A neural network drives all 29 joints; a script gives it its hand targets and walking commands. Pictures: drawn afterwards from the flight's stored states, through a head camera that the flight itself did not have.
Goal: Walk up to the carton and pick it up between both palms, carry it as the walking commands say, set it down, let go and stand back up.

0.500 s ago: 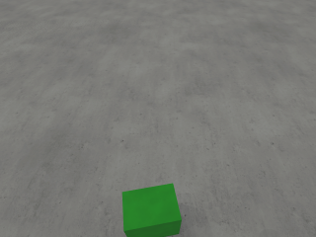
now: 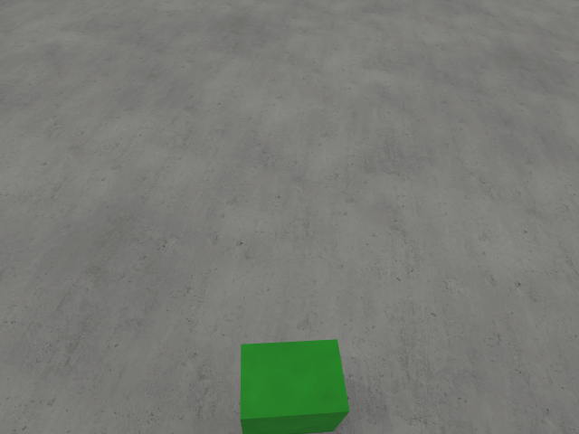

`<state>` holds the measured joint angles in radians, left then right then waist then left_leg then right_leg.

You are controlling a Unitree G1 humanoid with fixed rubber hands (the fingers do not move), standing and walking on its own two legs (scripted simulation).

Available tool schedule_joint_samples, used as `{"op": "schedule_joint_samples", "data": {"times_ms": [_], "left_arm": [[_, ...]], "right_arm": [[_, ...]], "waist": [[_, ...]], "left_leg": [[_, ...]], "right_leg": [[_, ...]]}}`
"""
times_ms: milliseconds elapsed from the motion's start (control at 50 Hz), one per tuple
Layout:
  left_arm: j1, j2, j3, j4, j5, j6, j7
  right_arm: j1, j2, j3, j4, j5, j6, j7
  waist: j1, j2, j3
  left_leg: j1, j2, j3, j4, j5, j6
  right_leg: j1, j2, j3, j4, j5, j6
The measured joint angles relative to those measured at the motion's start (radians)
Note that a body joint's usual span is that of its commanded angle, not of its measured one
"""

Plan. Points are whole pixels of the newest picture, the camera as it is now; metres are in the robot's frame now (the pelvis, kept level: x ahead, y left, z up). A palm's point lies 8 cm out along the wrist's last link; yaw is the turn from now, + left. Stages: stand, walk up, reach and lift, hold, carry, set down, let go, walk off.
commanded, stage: walk up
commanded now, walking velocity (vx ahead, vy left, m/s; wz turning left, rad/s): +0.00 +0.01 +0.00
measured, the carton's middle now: (289, 390) +0.38 -0.02 -0.64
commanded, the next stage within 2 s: stand in 1.18 s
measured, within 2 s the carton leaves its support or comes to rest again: neither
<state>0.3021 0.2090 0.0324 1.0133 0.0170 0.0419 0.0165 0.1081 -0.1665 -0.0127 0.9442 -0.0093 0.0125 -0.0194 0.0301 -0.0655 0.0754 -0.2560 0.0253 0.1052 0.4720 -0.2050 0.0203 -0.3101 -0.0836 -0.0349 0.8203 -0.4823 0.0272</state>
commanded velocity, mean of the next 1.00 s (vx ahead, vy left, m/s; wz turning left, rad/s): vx -0.02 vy -0.01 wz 0.06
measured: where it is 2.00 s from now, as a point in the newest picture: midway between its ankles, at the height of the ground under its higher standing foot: outside the picture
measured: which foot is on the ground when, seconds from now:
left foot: down 0.00-0.80, up 0.82-1.00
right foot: up 0.00-0.12, down 0.14-1.00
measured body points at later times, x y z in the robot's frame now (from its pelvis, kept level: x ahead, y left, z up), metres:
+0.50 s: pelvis -0.02 +0.02 +0.01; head -0.01 +0.03 +0.46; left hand +0.00 +0.24 -0.16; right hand -0.03 -0.21 -0.15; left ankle -0.03 +0.12 -0.74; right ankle -0.01 -0.11 -0.74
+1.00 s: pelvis -0.02 -0.02 +0.00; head +0.00 -0.02 +0.45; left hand -0.07 +0.19 -0.16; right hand +0.02 -0.24 -0.16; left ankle -0.05 +0.11 -0.72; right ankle -0.02 -0.12 -0.74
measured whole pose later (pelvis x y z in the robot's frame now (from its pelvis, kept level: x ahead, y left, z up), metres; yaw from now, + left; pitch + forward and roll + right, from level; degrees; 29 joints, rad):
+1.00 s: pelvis -0.02 -0.02 +0.00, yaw +4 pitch +0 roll +0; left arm 0.31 0.11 0.03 1.17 0.03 -0.01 0.05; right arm 0.22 -0.16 -0.03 1.09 -0.01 0.03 -0.04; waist 0.01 0.01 0.04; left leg -0.25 0.04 0.06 0.63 -0.38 -0.05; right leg -0.19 -0.04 -0.16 0.43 -0.23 -0.03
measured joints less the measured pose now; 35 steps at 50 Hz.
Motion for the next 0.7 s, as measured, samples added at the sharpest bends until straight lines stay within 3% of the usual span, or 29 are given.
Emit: {"op": "schedule_joint_samples", "data": {"times_ms": [80, 140, 200, 280, 320, 380, 460, 580, 700], "left_arm": [[-0.037, -0.027, -0.011, 0.010, 0.001, -0.001, 0.010], [-0.049, -0.038, -0.013, 0.018, 0.004, -0.018, 0.018], [-0.062, -0.050, -0.006, 0.015, 0.005, -0.027, 0.022], [-0.063, -0.034, 0.007, 0.014, 0.014, -0.023, 0.025], [-0.059, -0.031, 0.008, 0.028, 0.017, -0.020, 0.022], [-0.061, -0.032, -0.001, 0.053, 0.010, -0.026, 0.015], [-0.060, -0.043, -0.012, 0.079, -0.003, -0.036, 0.010], [-0.034, -0.065, -0.018, 0.122, -0.002, -0.043, 0.010], [0.008, -0.044, 0.004, 0.135, 0.003, -0.028, 0.027]], "right_arm": [[0.027, 0.002, -0.002, 0.048, 0.000, -0.006, -0.011], [0.054, -0.004, -0.010, 0.085, 0.001, 0.000, -0.011], [0.080, -0.025, -0.029, 0.097, 0.010, 0.012, -0.013], [0.117, -0.045, -0.039, 0.093, 0.001, 0.036, -0.011], [0.136, -0.046, -0.030, 0.102, -0.004, 0.035, -0.008], [0.164, -0.036, -0.018, 0.127, -0.001, 0.008, -0.016], [0.189, 0.004, -0.006, 0.166, 0.003, -0.009, -0.016], [0.193, 0.041, 0.000, 0.196, 0.001, -0.019, -0.019], [0.191, 0.049, -0.031, 0.172, -0.018, -0.021, -0.023]], "waist": [[-0.021, 0.011, -0.020], [-0.025, 0.019, -0.034], [-0.030, 0.070, -0.026], [-0.036, 0.077, -0.031], [-0.038, 0.078, -0.043], [-0.041, 0.085, -0.050], [-0.033, 0.050, -0.042], [-0.027, 0.042, -0.032], [-0.050, 0.035, -0.040]], "left_leg": [[0.027, -0.012, 0.016, -0.045, 0.021, 0.005], [0.026, -0.020, 0.028, -0.034, 0.014, 0.000], [-0.005, 0.010, 0.008, 0.030, 0.002, -0.013], [-0.068, 0.003, -0.028, 0.241, -0.170, -0.039], [-0.030, 0.004, -0.036, 0.198, -0.162, -0.039], [0.068, 0.019, -0.041, -0.001, -0.050, -0.030], [0.115, -0.005, -0.027, -0.068, -0.030, -0.007], [0.146, -0.016, -0.019, -0.110, -0.012, -0.002], [0.095, -0.010, -0.038, -0.060, -0.030, -0.009]], "right_leg": [[0.032, 0.020, -0.003, -0.121, 0.049, -0.009], [0.093, 0.027, -0.016, -0.290, 0.171, -0.017], [0.098, 0.054, -0.037, -0.304, 0.213, -0.038], [0.084, 0.051, -0.051, -0.309, 0.213, -0.046], [0.097, 0.053, -0.054, -0.346, 0.235, -0.039], [0.103, 0.067, -0.059, -0.367, 0.252, -0.031], [0.144, 0.047, -0.047, -0.427, 0.286, -0.015], [0.168, 0.038, -0.042, -0.457, 0.301, -0.009], [0.076, 0.036, -0.049, -0.257, 0.172, 0.018]]}}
